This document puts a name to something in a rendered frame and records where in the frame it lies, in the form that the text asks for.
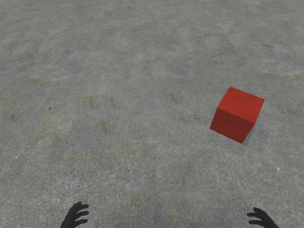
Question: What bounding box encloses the carton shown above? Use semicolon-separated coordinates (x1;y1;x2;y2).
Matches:
210;86;265;143

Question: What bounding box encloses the robot left hand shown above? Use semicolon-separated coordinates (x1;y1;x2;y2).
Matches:
60;201;89;228

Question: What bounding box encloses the robot right hand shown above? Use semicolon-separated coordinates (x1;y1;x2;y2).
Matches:
247;207;278;228

